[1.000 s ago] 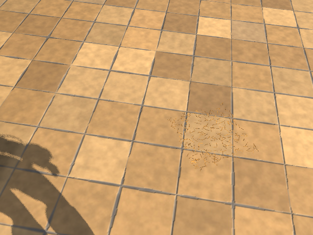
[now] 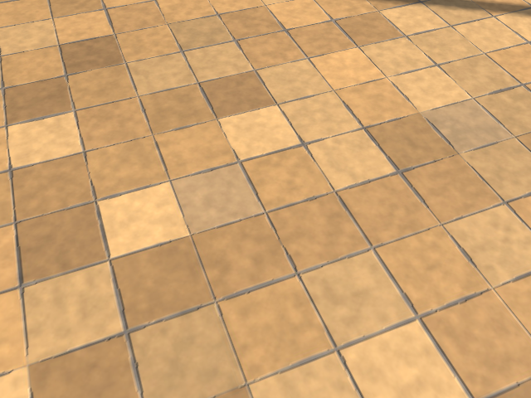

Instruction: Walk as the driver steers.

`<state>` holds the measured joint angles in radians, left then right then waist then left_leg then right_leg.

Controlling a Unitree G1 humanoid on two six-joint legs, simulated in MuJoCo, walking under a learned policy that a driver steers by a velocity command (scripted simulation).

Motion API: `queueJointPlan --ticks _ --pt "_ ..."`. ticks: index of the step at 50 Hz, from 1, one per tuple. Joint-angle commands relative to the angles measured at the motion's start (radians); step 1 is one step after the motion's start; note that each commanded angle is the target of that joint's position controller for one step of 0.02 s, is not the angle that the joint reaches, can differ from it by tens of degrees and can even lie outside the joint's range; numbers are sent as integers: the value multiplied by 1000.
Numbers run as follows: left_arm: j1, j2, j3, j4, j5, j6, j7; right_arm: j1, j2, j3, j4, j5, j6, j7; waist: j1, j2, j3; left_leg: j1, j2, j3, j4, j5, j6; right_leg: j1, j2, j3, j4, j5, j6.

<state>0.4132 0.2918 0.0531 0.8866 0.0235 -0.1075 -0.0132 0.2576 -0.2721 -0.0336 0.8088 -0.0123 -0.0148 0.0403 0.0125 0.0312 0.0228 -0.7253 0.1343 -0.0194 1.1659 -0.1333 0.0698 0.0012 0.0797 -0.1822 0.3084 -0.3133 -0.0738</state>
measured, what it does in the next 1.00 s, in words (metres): walks ahead, turning left: left foot, then right foot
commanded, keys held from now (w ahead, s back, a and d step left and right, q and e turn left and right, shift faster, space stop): w+q+shift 0.84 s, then w+shift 0.16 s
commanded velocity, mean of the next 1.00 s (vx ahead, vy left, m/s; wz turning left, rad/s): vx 1.00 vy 0.00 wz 0.86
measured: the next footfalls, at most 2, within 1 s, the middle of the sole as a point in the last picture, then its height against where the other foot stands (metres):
left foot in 0.20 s outside the picture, level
right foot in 0.64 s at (246, 276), level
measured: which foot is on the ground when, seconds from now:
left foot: up 0.00-0.18, down 0.20-0.64, up 0.66-1.00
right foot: down 0.00-0.20, up 0.22-0.62, down 0.64-1.00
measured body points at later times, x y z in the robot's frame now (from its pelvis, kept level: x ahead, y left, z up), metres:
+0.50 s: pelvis +0.46 +0.09 +0.00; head +0.49 +0.11 +0.45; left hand +0.63 +0.38 -0.05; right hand +0.55 -0.19 -0.12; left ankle +0.36 +0.08 -0.74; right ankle +0.73 -0.02 -0.67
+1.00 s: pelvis +0.86 +0.29 -0.01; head +0.88 +0.32 +0.43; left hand +0.59 +0.39 -0.14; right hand +1.21 +0.39 -0.05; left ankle +0.91 +0.50 -0.69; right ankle +0.83 +0.07 -0.74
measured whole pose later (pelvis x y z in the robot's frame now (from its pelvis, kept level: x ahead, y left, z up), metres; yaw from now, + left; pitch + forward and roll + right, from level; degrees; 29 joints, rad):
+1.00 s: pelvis +0.86 +0.29 -0.01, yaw +52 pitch +2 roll -2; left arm 0.55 0.30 0.04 0.91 0.03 -0.11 -0.01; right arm -0.07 -0.31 -0.01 0.57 -0.04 -0.01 0.09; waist 0.10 0.03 0.01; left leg -0.77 0.03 0.05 0.81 -0.03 0.14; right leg 0.21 0.00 -0.25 0.14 -0.38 0.05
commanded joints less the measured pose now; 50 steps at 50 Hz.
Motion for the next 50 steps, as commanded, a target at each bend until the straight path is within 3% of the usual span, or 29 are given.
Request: queueJointPlan --ticks 1,3,6,8,9,10,11,12,13,14,15,17,19,23,27,29,30,31,32,33,34,35,36,38,40,42,44,47,50 --pt "-108 35 0 -64 -5 -42 -1 -94 -10 4 -83 3 -8 20 -40 -86 122 21 11 52 -163 185 19 -178 -213 -13 -229 455 -22" --pt "-87 64 1 -56 -12 -45 12 -161 -14 9 -108 3 -16 37 -29 -57 126 92 -27 126 -339 276 50 -137 -218 -75 -251 597 4" --pt "-58 146 14 -53 -13 -31 38 -129 -50 1 -98 0 -16 44 -66 -92 49 227 -147 221 -450 278 94 46 -255 -107 -108 1168 43" --pt "-107 213 34 -76 5 10 58 102 -120 -26 -41 5 -8 30 -198 -156 -82 458 -223 227 -428 114 123 85 -293 -94 212 1459 49" --pt "-159 231 41 -97 14 32 59 298 -170 -52 13 2 -4 17 -294 -152 -164 658 -234 181 -433 18 157 11 -308 -67 483 1419 33" --pt "-187 217 41 -98 17 42 46 426 -218 -84 50 5 1 -6 -350 -80 -191 827 -223 98 -512 -61 199 -125 -238 -70 869 1059 31" --pt "-214 41 -3 -137 29 23 21 320 -273 -102 54 21 14 -21 -220 223 -61 890 -101 -136 -507 61 240 -501 -32 -18 1276 -87 59" --pt "-116 29 -23 -257 0 -2 15 245 -369 -119 -1 -10 22 -19 -102 295 -279 1138 79 -704 -739 -148 464 -829 17 200 1467 -200 90" --pt "-187 81 -30 -259 16 -28 19 210 -309 -115 -35 -11 18 -27 -134 60 -243 1089 130 -848 -927 -354 429 -897 -52 287 1389 -114 69" --pt "-225 107 -27 -255 12 -39 17 191 -231 -97 -17 -10 12 -35 -89 -85 -93 903 107 -777 -962 -362 362 -866 -104 291 1254 -36 65" --pt "-251 94 -32 -261 25 -32 19 167 -200 -87 -3 -6 0 -37 -41 -135 -22 746 64 -680 -956 -263 323 -803 -142 286 1151 -27 75" --pt "-234 78 -44 -255 52 18 16 121 -171 -69 -14 3 -31 -44 21 -146 33 516 -25 -512 -966 -124 294 -679 -186 276 1033 -33 110" --pt "-285 64 -53 -286 54 47 9 115 -184 -69 -26 11 -56 -37 25 -120 60 385 -91 -411 -1000 -59 285 -618 -208 235 858 -19 136" --pt "-492 23 -75 -371 21 44 -9 158 -198 -83 -29 19 -63 -29 -67 -42 76 382 -169 -331 -1000 175 212 -541 -165 174 462 327 138" --pt "-549 49 -69 -404 5 33 -3 197 -216 -97 -24 18 -59 -28 -119 19 20 575 -128 -376 -919 393 160 -479 -106 186 262 411 108" --pt "-443 101 -47 -376 4 28 10 154 -244 -104 -38 15 -60 -36 -62 24 -51 620 -129 -390 -790 584 114 -297 -60 199 196 334 92" --pt "-306 154 -22 -341 -2 24 23 127 -279 -110 -44 6 -62 -33 14 23 -141 632 -135 -386 -625 681 91 -149 -45 206 215 237 80" --pt "-86 196 1 -289 -4 20 39 57 -292 -111 -60 1 -69 -28 148 18 -236 542 -164 -363 -386 641 72 79 -85 216 227 169 67" --pt "139 261 29 -252 22 17 62 33 -175 -79 -90 -3 -82 -29 221 -95 -367 383 -214 -293 -50 280 70 320 -284 411 234 -178 41" --pt "56 326 39 -269 55 18 56 139 -41 -38 -155 48 -80 -26 75 -455 -472 95 -323 -179 203 -376 39 469 -559 1007 -6 -430 -41" --pt "-73 266 48 -285 46 28 45 146 -115 -30 -131 24 -60 -38 43 -362 -378 -40 -216 -134 289 -280 53 361 -547 1108 -63 -614 -90" --pt "-139 153 23 -296 37 34 42 55 -162 -39 -117 -2 -46 -33 57 -189 -235 -56 -161 -100 260 -192 47 224 -485 907 -48 -547 -78" --pt "-139 106 12 -269 34 37 38 8 -165 -41 -120 -13 -36 -20 51 -76 -131 -35 -127 -80 211 -154 39 92 -442 732 -47 -335 -63" --pt "-79 92 6 -197 29 24 37 -53 -119 -30 -156 -32 -12 12 29 -85 -41 -21 -73 -76 165 -151 27 -35 -383 508 -76 -109 -31" --pt "-41 64 0 -145 6 2 20 -101 -76 -12 -199 -28 11 28 6 -111 -1 -66 -35 -66 156 -134 23 -67 -376 386 -109 42 -12" --pt "-52 69 1 -130 -1 -12 9 -160 -72 -3 -243 -27 19 37 -14 -110 19 -84 -26 -46 119 -50 18 -104 -364 252 -147 188 0" --pt "-67 78 0 -117 8 -26 6 -216 -72 7 -276 -23 16 43 -35 -110 58 -57 -38 -44 -4 52 17 -161 -326 140 -189 292 3" --pt "-18 107 3 -82 9 -31 3 -308 -66 24 -287 -26 3 59 -15 -55 130 67 -90 64 -299 154 48 -186 -283 6 -278 432 11" --pt "67 170 9 -41 8 -18 12 -346 -67 30 -273 -28 -11 54 -8 -89 116 198 -184 164 -441 104 100 -34 -308 -46 -220 990 6"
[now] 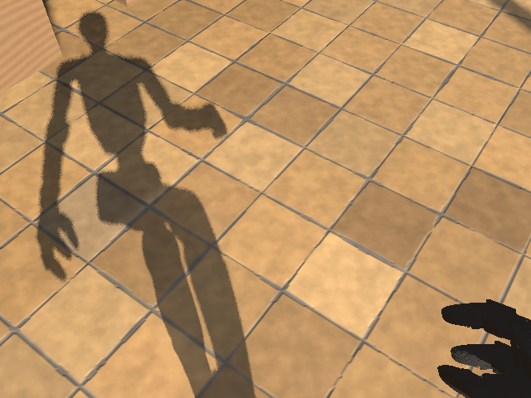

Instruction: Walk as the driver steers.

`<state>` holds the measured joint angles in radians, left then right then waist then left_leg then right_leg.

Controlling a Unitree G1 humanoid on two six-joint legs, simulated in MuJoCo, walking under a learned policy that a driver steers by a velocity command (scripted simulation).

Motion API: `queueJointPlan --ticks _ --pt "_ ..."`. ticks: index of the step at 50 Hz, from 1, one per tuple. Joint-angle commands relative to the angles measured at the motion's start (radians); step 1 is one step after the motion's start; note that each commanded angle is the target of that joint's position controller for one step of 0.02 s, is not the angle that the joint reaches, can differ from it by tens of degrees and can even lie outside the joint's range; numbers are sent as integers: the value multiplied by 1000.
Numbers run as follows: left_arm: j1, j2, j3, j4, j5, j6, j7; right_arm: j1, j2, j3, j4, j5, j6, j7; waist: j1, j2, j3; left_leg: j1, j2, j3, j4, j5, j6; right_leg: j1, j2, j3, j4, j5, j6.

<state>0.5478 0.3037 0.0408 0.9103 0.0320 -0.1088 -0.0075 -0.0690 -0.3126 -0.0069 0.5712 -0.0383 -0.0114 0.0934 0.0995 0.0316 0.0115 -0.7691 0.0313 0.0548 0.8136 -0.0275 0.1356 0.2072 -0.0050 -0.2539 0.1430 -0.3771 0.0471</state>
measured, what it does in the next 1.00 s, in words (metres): walks ahead, turning right: left foot, then right foot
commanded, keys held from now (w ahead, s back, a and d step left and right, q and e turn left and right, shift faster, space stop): w+shift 0.06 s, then w+e+shift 0.94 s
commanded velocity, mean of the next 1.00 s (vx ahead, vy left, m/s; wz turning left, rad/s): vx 1.00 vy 0.00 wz -0.58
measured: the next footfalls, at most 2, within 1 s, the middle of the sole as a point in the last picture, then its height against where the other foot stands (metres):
left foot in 0.08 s outside the picture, level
right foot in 0.52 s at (335, 312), level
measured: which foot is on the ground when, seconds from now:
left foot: up 0.00-0.06, down 0.08-0.50, up 0.52-0.92, down 0.94-1.00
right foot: down 0.00-0.08, up 0.10-0.50, down 0.52-0.94, up 0.96-1.00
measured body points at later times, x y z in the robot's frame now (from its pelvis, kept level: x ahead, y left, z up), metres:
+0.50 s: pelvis +0.48 -0.01 -0.01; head +0.51 -0.02 +0.43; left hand +0.70 +0.21 -0.11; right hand +0.41 -0.28 -0.15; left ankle +0.24 +0.07 -0.71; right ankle +0.67 -0.09 -0.70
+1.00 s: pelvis +0.96 -0.11 -0.01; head +0.99 -0.13 +0.44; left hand +1.16 +0.14 -0.12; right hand +1.01 -0.44 -0.07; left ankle +1.12 -0.05 -0.72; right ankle +0.71 -0.07 -0.64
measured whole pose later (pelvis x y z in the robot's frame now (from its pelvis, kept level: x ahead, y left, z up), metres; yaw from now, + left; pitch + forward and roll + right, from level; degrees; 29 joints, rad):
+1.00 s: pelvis +0.96 -0.11 -0.01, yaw -38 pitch +3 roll +1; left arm 0.38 0.38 0.10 0.81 0.00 -0.05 -0.01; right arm 0.06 -0.28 0.01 0.61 -0.06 -0.09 -0.02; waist 0.09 -0.03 0.03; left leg -0.51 0.02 -0.01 0.63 -0.18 -0.04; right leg -0.15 0.14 0.20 1.07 -0.46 -0.13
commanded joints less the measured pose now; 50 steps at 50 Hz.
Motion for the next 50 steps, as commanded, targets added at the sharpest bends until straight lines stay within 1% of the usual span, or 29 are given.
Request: queueJointPlan --ticks 1,3,4,5,6,7,8,9,12,15,19,22,25,26,27,28,29,30,31,34,37,40,43,45,46,47,48,49,50 --pt "-54 192 26 -58 -1 -6 15 16 -47 -4 -19 -9 -18 -8 -124 -126 77 294 -122 107 -108 -70 48 -162 -240 21 45 1291 -116" --pt "-80 247 34 -58 0 25 31 300 -110 -35 71 -14 -25 -33 -274 -181 -95 607 -169 66 -158 -197 89 -163 -274 26 451 1466 -130" --pt "-109 237 29 -69 -8 32 33 484 -155 -61 130 -23 -26 -53 -367 -160 -169 877 -123 -21 -262 -184 115 -330 -248 21 756 1285 -131" --pt "-37 81 0 -106 -8 32 10 474 -244 -86 140 -36 -23 -77 -243 73 -268 1172 156 -366 -243 -373 135 -678 -113 62 1159 172 -113" --pt "-25 86 -1 -153 -49 24 8 500 -278 -99 113 -19 -24 -83 -237 130 -468 1306 373 -836 -387 -391 217 -888 15 266 1439 -119 -116" --pt "-186 137 13 -180 -49 17 16 488 -232 -98 139 -10 -31 -92 -259 -43 -313 1183 310 -689 -453 -304 163 -982 -33 351 1415 13 -134" --pt "-203 96 2 -184 -52 12 11 455 -192 -88 174 -7 -46 -96 -204 -42 -125 989 288 -556 -492 -193 145 -987 -64 328 1327 69 -132" --pt "-193 76 -2 -159 -42 22 4 408 -134 -76 185 -14 -62 -93 -151 -99 -36 837 247 -449 -525 -114 108 -939 -105 335 1243 89 -129" --pt "-121 31 -2 -109 -14 80 -23 376 -38 -49 209 9 -98 -89 -67 -17 32 610 187 -259 -643 -122 54 -812 -147 344 1135 116 -105" --pt "-280 7 -3 -154 -17 95 -42 390 -36 -49 238 22 -125 -80 -78 7 112 594 122 -44 -720 87 -19 -913 -146 294 1011 265 -104" --pt "-442 -6 -19 -208 -29 76 -62 409 -38 -39 255 27 -140 -86 -97 -5 126 620 67 156 -750 394 -82 -837 -86 148 713 501 -143" --pt "-443 16 -19 -210 -21 75 -74 440 -109 -46 265 29 -138 -116 -70 25 70 785 111 200 -648 895 -125 -719 18 57 569 548 -190" --pt "-73 131 26 -110 -19 89 -57 349 -199 -74 225 5 -85 -150 138 98 -126 799 168 179 -148 1244 -139 -343 119 65 593 338 -243" --pt "145 180 56 -48 -18 91 -40 279 -212 -80 204 -2 -67 -147 246 63 -185 660 158 158 213 1075 -126 -125 96 159 535 257 -296" --pt "121 205 75 -35 -38 94 -19 255 -113 -59 211 -8 -68 -118 197 -108 -103 432 -22 151 629 67 -113 -59 42 265 493 210 -334" --pt "-11 306 93 -66 -10 108 -13 355 10 -21 104 2 -89 -106 -7 -350 -150 -14 -130 15 957 -502 -168 147 -148 751 444 270 -514" --pt "-56 295 99 -118 -16 110 -9 322 -32 -5 53 -1 -119 -104 22 -210 -255 -129 -94 -153 935 -443 -142 184 -242 1063 180 -24 -572" --pt "-86 214 85 -120 -14 107 1 261 -76 -7 54 -7 -136 -99 -3 -29 -113 -131 -33 -176 806 -347 -126 23 -239 1055 70 -139 -505" --pt "-125 167 73 -109 -15 101 2 253 -82 -8 59 -10 -136 -97 -64 62 -15 -64 12 -162 683 -298 -129 -157 -208 967 55 -81 -452" --pt "-176 137 54 -118 -26 57 7 254 -54 9 51 -41 -67 -93 -151 72 76 112 81 -136 468 -328 -185 -510 -73 731 37 114 -408" --pt "-178 162 64 -133 -29 31 3 89 -26 27 -26 -24 -53 -77 -112 16 112 221 87 -63 144 -149 -211 -657 16 610 -1 275 -379" --pt "-131 177 80 -129 -41 32 -10 -5 0 38 -57 7 -58 -71 -30 -50 64 311 29 -34 -124 103 -196 -558 42 590 35 481 -309" --pt "-115 193 92 -132 -39 37 -6 -22 -35 26 -71 13 -67 -79 -9 -87 20 365 -7 -61 -272 111 -172 -392 4 633 118 617 -266" --pt "-146 230 100 -145 -29 36 0 126 -110 -7 -29 15 -75 -97 -84 -85 -89 549 -57 -75 -303 -20 -154 -313 2 647 318 842 -220" --pt "-198 262 105 -155 -24 33 -3 308 -151 -29 13 18 -80 -111 -200 -75 -184 741 -47 -72 -302 -91 -143 -352 24 628 530 863 -198" --pt "-251 208 90 -179 -19 20 -5 542 -209 -58 61 5 -84 -132 -312 -44 -299 1001 68 -162 -251 -272 -120 -500 59 588 813 708 -184" --pt "-247 24 42 -223 -26 11 1 666 -273 -76 88 -36 -85 -145 -297 220 -375 1219 352 -516 -341 -608 -98 -774 150 485 1134 -128 -183" --pt "-128 31 20 -276 -62 20 -3 526 -317 -94 70 -35 -77 -132 -159 448 -457 1225 479 -1050 -564 -792 6 -968 140 415 1303 -125 -176" --pt "-221 112 28 -230 -27 44 5 390 -180 -76 36 -27 -70 -125 -170 186 -265 1058 402 -883 -582 -899 7 -1021 45 380 1318 8 -177"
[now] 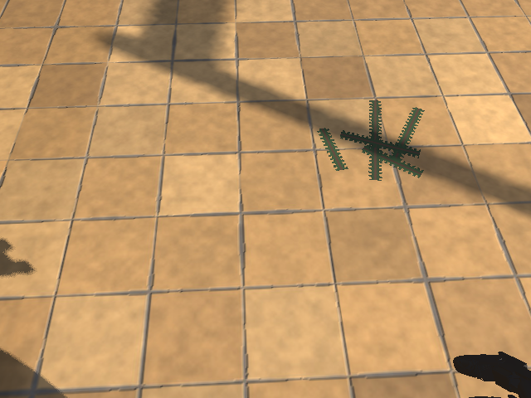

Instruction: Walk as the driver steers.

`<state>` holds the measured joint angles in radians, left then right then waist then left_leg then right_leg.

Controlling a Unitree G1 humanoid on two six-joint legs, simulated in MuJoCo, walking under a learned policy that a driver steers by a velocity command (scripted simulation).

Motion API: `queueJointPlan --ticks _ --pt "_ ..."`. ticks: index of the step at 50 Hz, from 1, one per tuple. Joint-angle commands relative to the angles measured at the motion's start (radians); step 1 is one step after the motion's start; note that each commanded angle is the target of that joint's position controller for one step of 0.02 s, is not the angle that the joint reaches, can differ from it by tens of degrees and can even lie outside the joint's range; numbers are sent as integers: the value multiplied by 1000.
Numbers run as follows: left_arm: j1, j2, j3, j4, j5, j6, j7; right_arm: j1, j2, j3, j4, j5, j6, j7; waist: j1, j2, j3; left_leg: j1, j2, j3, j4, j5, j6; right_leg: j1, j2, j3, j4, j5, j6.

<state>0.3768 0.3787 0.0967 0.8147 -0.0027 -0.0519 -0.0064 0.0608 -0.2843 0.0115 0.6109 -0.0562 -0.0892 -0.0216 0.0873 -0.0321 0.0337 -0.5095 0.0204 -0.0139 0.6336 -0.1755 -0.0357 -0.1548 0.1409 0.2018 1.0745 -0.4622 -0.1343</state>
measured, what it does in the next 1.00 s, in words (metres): walks ahead: right foot, then left foot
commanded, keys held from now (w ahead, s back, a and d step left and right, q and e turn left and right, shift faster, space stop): w+e+shift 0.38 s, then w+shift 0.12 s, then w+q+shift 0.50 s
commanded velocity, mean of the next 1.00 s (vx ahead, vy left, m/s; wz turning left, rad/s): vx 1.00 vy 0.00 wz -0.30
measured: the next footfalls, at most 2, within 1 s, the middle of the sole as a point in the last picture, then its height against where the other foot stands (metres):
right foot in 0.40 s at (336, 376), level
left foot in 0.84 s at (367, 223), level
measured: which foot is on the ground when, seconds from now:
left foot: down 0.00-0.40, up 0.42-0.82, down 0.84-1.00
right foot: up 0.00-0.38, down 0.40-0.84, up 0.86-1.00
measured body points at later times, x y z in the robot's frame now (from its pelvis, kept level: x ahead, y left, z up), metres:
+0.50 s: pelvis +0.44 -0.06 -0.01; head +0.47 -0.06 +0.44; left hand +0.68 +0.12 -0.12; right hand +0.38 -0.32 -0.13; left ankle +0.34 +0.15 -0.57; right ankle +0.47 -0.08 -0.71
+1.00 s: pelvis +0.91 -0.20 +0.02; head +0.92 -0.22 +0.47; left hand +1.15 -0.02 -0.06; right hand +0.82 -0.49 -0.12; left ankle +0.93 -0.18 -0.71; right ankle +0.82 -0.33 -0.60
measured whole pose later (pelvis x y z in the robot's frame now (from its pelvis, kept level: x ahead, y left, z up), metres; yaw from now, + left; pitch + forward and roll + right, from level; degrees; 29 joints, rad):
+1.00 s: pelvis +0.91 -0.20 +0.02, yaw -13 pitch +0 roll +2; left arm 0.14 0.25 -0.03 0.67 0.07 -0.09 0.00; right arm 0.44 -0.32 -0.07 0.87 -0.01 -0.03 0.01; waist -0.05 0.00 0.02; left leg -0.26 -0.20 -0.01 0.47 -0.21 0.17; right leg -0.52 -0.03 0.09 1.33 -0.33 0.01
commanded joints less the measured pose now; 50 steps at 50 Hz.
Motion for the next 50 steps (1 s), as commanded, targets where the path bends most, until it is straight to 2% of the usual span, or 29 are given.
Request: queueJointPlan --ticks 1,2,5,8,9,12,14,16,18,19,20,21,22,24,25,27,28,32,35,38,40,41,42,43,44,45,46,48,50 --pt "-116 55 -22 -141 26 -2 -9 224 -140 -77 6 3 11 -4 -157 132 -172 662 358 -596 -378 -554 161 -642 -137 -107 328 168 16" --pt "-152 48 -21 -142 32 9 -25 233 -116 -71 33 -2 11 0 -147 65 -114 572 315 -447 -380 -356 141 -614 -168 -114 293 185 28" --pt "-220 -31 -45 -201 42 47 -60 326 -65 -58 135 27 -14 11 -112 129 -26 472 259 -185 -412 -60 102 -635 -230 -123 258 203 42" --pt "-308 -41 -59 -250 38 61 -70 313 -53 -58 165 36 -31 25 -90 112 3 418 200 44 -464 172 70 -639 -220 -174 200 315 46" --pt "-322 -49 -68 -283 35 62 -75 302 -91 -62 160 29 -41 26 -66 155 19 391 234 68 -473 240 80 -631 -240 -173 139 367 46" --pt "-441 -24 -73 -305 36 61 -89 326 -108 -68 188 27 -44 22 -86 67 99 412 186 210 -531 340 58 -596 -212 -279 -92 452 26" --pt "-484 -41 -83 -309 32 57 -100 371 -139 -71 206 23 -41 13 -94 65 111 455 173 290 -492 700 28 -487 -158 -374 -233 451 -18" --pt "-430 -22 -75 -285 33 52 -92 404 -198 -86 208 27 -23 -4 -50 118 43 555 199 305 -346 1135 16 -370 -81 -422 -289 393 -53" --pt "-163 45 -42 -210 30 46 -70 350 -256 -104 187 22 12 -16 100 160 -97 532 248 281 0 1315 32 -80 -27 -391 -297 294 -94" --pt "66 92 -11 -134 27 38 -50 296 -258 -106 158 19 26 -11 189 141 -188 393 252 254 305 1199 52 191 -17 -320 -367 265 -134" --pt "85 126 17 -95 19 40 -21 302 -197 -98 156 10 29 5 148 7 -169 140 115 248 665 313 46 376 -87 -172 -444 216 -163" --pt "-35 235 32 -137 38 58 -12 372 -79 -67 63 12 18 14 -23 -200 -211 -222 -18 178 1021 -345 8 547 -326 303 -501 331 -270" --pt "27 224 39 -170 37 66 -3 281 -135 -66 -5 28 -8 15 49 -76 -349 -348 -10 -25 1056 -257 15 609 -403 545 -709 152 -349" --pt "-22 119 16 -120 30 43 16 236 -135 -54 17 30 -24 14 -39 106 -60 -327 88 -27 854 -138 23 272 -384 430 -838 159 -264" --pt "-59 88 4 -112 31 23 22 238 -119 -48 28 13 -11 15 -88 134 -17 -243 115 -30 784 -151 15 122 -336 340 -838 239 -235" --pt "-81 20 -26 -99 23 -16 23 302 -86 -40 68 -2 34 29 -150 138 7 -122 155 -31 667 -181 0 -50 -281 175 -864 373 -200" --pt "-70 25 -27 -82 20 -32 17 281 -68 -35 61 4 47 39 -153 105 21 -122 162 -18 601 -174 -2 -91 -266 115 -893 391 -190" --pt "-19 20 -27 -45 12 -72 -15 66 -29 -19 11 44 43 62 -79 61 92 -92 136 62 219 191 67 -102 -157 -155 -976 664 -65" --pt "21 43 -30 -14 8 -90 -11 18 -30 -22 28 69 42 77 -45 45 47 5 36 111 62 395 129 46 -191 -241 -1065 878 3" --pt "59 75 -29 7 23 -86 18 18 -67 -35 34 46 31 74 -69 -33 30 12 -46 172 -18 320 169 258 -257 -303 -918 1410 72" --pt "12 114 -18 -6 58 -53 49 223 -139 -64 100 39 41 70 -187 -83 -96 199 -139 191 1 174 194 322 -300 -324 -626 1665 99" --pt "-55 136 -11 -28 71 -35 58 449 -174 -85 173 43 46 65 -299 -86 -180 386 -148 160 -2 116 219 263 -300 -332 -339 1681 106" --pt "-146 147 -6 -49 62 -28 58 657 -218 -115 223 41 54 52 -435 -26 -213 593 -92 61 -74 45 287 70 -217 -367 126 1402 109" --pt "-93 -28 -43 -111 36 -56 32 588 -305 -144 232 36 73 42 -255 393 -232 949 146 -399 -38 98 438 -515 4 -291 613 40 184" --pt "-72 -9 -68 -165 25 -77 25 477 -301 -145 176 41 72 48 -225 244 -387 1003 249 -784 -250 -120 551 -687 -20 -92 690 8 163" --pt "-154 14 -77 -177 33 -90 20 431 -235 -135 161 41 68 39 -221 69 -255 867 251 -771 -347 -259 507 -713 -97 -48 589 93 142" --pt "-175 16 -83 -187 40 -98 11 405 -158 -116 182 44 69 34 -157 -54 -111 643 216 -684 -397 -262 442 -660 -152 -67 430 156 118" --pt "-195 -7 -96 -207 79 -61 4 363 -136 -102 189 42 50 24 -77 -77 8 357 117 -532 -423 -161 387 -552 -197 -91 299 125 136" --pt "-198 -23 -110 -228 87 -19 -1 343 -157 -102 180 47 26 32 -40 -30 53 171 47 -433 -467 -127 380 -484 -228 -132 135 102 162"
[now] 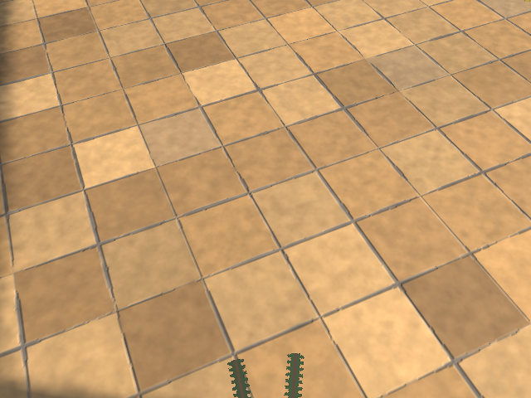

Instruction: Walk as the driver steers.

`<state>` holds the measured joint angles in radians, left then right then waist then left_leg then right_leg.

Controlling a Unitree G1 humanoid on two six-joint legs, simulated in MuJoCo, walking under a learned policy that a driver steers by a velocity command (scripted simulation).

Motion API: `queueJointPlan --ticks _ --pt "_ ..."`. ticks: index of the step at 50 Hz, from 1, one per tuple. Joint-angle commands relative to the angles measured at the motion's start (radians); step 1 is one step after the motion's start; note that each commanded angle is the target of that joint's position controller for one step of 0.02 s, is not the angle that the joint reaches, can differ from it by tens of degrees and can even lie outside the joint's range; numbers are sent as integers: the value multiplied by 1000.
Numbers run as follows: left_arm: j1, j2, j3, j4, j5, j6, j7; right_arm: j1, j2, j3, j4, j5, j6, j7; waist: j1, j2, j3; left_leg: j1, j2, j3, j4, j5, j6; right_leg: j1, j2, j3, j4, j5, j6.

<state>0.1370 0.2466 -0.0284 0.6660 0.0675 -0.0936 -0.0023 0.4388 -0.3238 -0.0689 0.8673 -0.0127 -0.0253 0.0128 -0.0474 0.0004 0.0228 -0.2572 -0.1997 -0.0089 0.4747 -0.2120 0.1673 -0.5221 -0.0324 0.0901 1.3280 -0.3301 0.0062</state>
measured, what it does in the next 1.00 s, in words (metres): walks ahead, turning left: right foot, then left foot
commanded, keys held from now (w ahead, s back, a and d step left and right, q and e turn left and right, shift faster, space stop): w+q+shift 0.78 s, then w+shift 0.16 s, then w+e+shift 0.06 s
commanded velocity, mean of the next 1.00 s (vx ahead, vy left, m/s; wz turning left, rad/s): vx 1.00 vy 0.00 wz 0.86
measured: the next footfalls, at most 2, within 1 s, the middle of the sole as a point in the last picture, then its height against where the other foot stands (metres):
right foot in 0.26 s outside the picture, level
left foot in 0.70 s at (204, 306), level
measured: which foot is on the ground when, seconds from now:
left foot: down 0.00-0.26, up 0.28-0.68, down 0.70-1.00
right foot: up 0.00-0.24, down 0.26-0.70, up 0.72-1.00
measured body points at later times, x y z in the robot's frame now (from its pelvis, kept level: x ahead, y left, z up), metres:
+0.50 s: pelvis +0.47 -0.02 +0.01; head +0.49 -0.02 +0.46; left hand +0.33 +0.26 -0.10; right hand +0.78 -0.17 -0.06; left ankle +0.48 +0.10 -0.64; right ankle +0.43 -0.17 -0.73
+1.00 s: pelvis +0.86 +0.23 +0.00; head +0.89 +0.24 +0.45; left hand +0.85 +0.55 -0.06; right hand +1.07 +0.03 -0.12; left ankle +0.74 +0.16 -0.73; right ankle +1.14 +0.26 -0.68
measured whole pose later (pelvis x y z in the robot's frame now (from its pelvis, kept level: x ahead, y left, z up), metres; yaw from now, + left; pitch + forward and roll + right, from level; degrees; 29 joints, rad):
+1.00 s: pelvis +0.86 +0.23 +0.00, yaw +49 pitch +1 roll +2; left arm 0.07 0.26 -0.02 0.59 0.03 -0.06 -0.03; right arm 0.45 -0.32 -0.06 0.83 0.00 -0.08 0.02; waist -0.08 0.00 0.03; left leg 0.07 -0.19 -0.13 0.25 -0.32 0.16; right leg -0.71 -0.15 0.03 0.68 0.06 0.01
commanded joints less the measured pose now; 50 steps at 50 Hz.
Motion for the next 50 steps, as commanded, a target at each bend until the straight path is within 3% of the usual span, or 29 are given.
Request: queueJointPlan --ticks 1,5,8,10,11,12,13,14,15,16,17,18,21,25,27,29,31,33,34,35,36,37,38,39,41,42,46,48,50 --pt "-14 109 10 -108 11 28 -10 -45 -138 -28 -84 6 -47 0 86 -42 87 -148 242 -401 -339 -43 177 -88 -64 -48 -227 21 33" --pt "-196 76 -9 -169 -32 21 -26 -24 -150 -45 -93 22 -54 8 -3 26 82 -183 177 -330 -351 186 93 92 -28 -101 -631 395 50" --pt "-226 105 2 -178 -40 13 -16 17 -171 -59 -88 23 -50 7 -45 54 29 15 210 -366 -264 375 51 120 7 -88 -763 431 32" --pt "-153 149 22 -156 -36 4 -3 7 -192 -66 -94 16 -46 -5 -9 56 -39 122 219 -384 -112 570 12 226 47 -75 -832 326 16" --pt "-27 191 44 -123 -40 -2 8 -10 -221 -71 -97 9 -47 -4 59 44 -131 145 207 -369 58 673 -11 363 66 -78 -832 229 1" --pt "173 229 66 -78 -37 -9 24 -69 -225 -71 -112 6 -54 0 179 35 -231 41 171 -346 298 616 -33 598 11 -46 -808 170 -18" --pt "413 303 97 -45 -12 -11 47 -97 -112 -39 -145 3 -68 -2 263 -84 -384 -112 128 -267 633 253 -29 844 -218 172 -808 -200 -49" --pt "332 386 116 -51 11 -3 42 20 12 1 -217 54 -68 1 123 -448 -519 -408 37 -152 910 -303 -64 1018 -489 784 -1035 -424 -164" --pt "231 305 121 -64 2 10 36 -33 -68 4 -185 24 -45 -11 125 -284 -388 -557 148 -111 987 -198 -48 908 -447 805 -1074 -597 -190" --pt "177 200 96 -66 -9 12 33 -143 -108 -6 -181 0 -33 -5 146 -130 -228 -577 194 -85 944 -115 -52 772 -379 584 -1053 -456 -165" --pt "175 154 85 -39 -8 12 27 -194 -105 -8 -188 -9 -26 8 137 -36 -127 -552 225 -75 893 -81 -61 646 -333 413 -1054 -221 -146" --pt "202 142 81 -1 -11 8 28 -245 -84 -5 -207 -23 -15 25 125 -37 -69 -536 254 -80 858 -76 -65 571 -285 280 -1068 -64 -120" --pt "256 95 72 78 -41 -19 11 -287 -15 18 -260 -24 25 52 72 -101 -10 -570 296 -61 841 -69 -77 504 -257 74 -1105 190 -84" --pt "190 127 79 98 -41 -41 3 -402 -18 38 -343 -22 33 73 20 -96 51 -533 299 -4 659 129 -82 403 -210 -177 -1189 406 -58" --pt "208 149 83 119 -41 -44 4 -472 -21 47 -359 -21 32 87 30 -57 100 -453 273 81 474 208 -60 388 -170 -285 -1227 501 -39" --pt "270 173 87 142 -40 -40 9 -518 -20 51 -354 -19 28 93 49 -29 108 -347 199 191 347 219 -21 445 -144 -361 -1186 870 -10" --pt "297 242 104 138 -41 -24 25 -450 -45 43 -330 -19 23 85 -5 -91 36 -222 133 222 303 154 13 539 -182 -368 -1024 1289 2" --pt "239 298 120 113 -34 11 38 -160 -112 8 -245 -17 16 64 -162 -124 -113 93 81 183 293 63 61 499 -229 -340 -641 1445 -13" --pt "195 294 121 88 -29 24 33 57 -158 -24 -170 -15 10 42 -246 -85 -198 378 80 102 211 42 100 336 -219 -324 -319 1253 -23" --pt "171 222 113 77 -25 26 15 29 -219 -63 -153 22 25 13 -193 128 -164 536 163 -76 135 -17 123 60 -11 -323 90 209 1" --pt "259 163 88 -54 -38 8 9 -79 -352 -79 -216 -23 45 11 -40 269 -295 769 427 -656 10 24 335 -317 77 -178 417 -181 49" --pt "154 206 83 -83 -35 -19 8 -20 -311 -81 -242 -18 51 -4 -116 62 -356 751 466 -818 -149 -150 356 -393 36 -6 390 -96 40" --pt "117 196 74 -86 -38 -33 8 -42 -255 -71 -204 -11 40 -15 -65 -23 -166 561 453 -776 -222 -165 311 -397 -18 8 256 -53 30" --pt "96 186 69 -85 -29 -30 11 -64 -209 -57 -181 -7 22 -20 -3 -85 -52 373 405 -687 -232 -71 267 -329 -58 4 121 -48 33" --pt "169 169 61 -48 5 15 11 -139 -150 -29 -184 -10 -14 -31 96 -105 11 106 331 -500 -233 72 223 -165 -101 -8 -8 -88 51" --pt "170 156 59 -47 9 36 8 -137 -125 -17 -177 -6 -30 -26 110 -97 22 11 305 -454 -249 84 214 -115 -116 -19 -84 -114 60" --pt "-41 68 22 -128 -17 36 -23 -124 -112 -16 -144 6 -69 -7 63 -18 83 -180 190 -269 -341 142 135 49 -125 -87 -510 277 42" --pt "-78 72 25 -117 -39 32 -34 -80 -128 -21 -125 21 -83 7 20 0 65 -123 214 -244 -387 226 102 140 -91 -115 -647 500 7" --pt "-132 100 36 -111 -48 33 -33 -16 -135 -20 -96 21 -88 10 -32 -13 72 83 253 -211 -399 367 73 78 -64 -155 -739 531 -34"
